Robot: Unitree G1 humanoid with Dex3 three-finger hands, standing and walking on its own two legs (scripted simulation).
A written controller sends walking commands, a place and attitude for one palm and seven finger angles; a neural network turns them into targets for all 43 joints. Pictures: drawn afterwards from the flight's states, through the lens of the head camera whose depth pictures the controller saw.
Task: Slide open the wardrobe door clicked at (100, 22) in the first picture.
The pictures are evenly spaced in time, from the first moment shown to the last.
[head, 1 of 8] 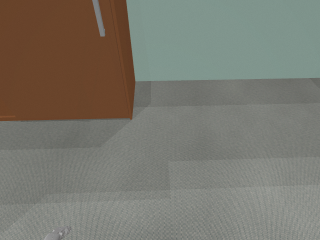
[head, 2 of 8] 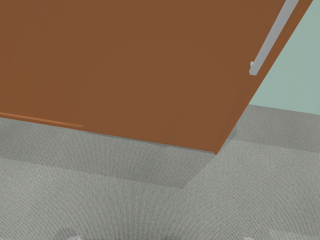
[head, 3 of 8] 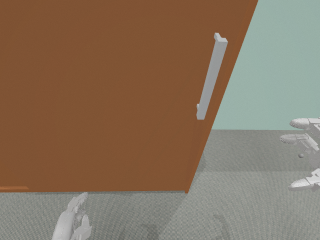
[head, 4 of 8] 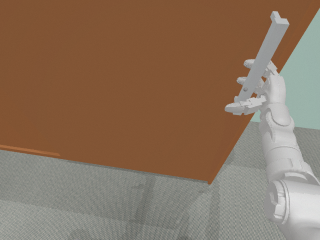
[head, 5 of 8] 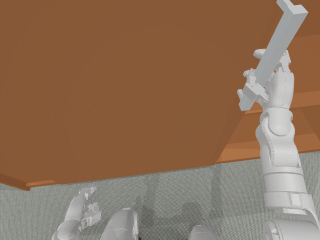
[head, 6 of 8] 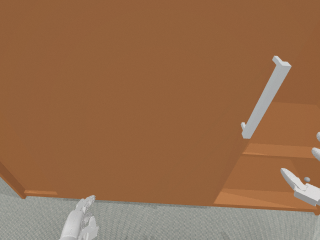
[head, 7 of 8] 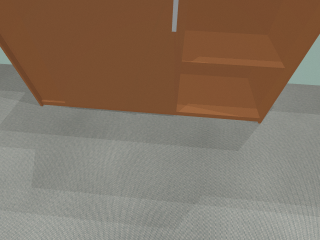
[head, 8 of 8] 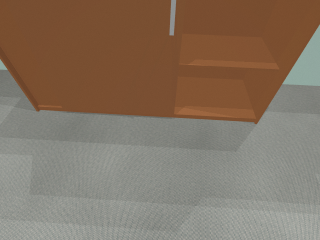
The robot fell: no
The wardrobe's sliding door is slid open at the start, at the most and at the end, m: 0.00 0.69 0.69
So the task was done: yes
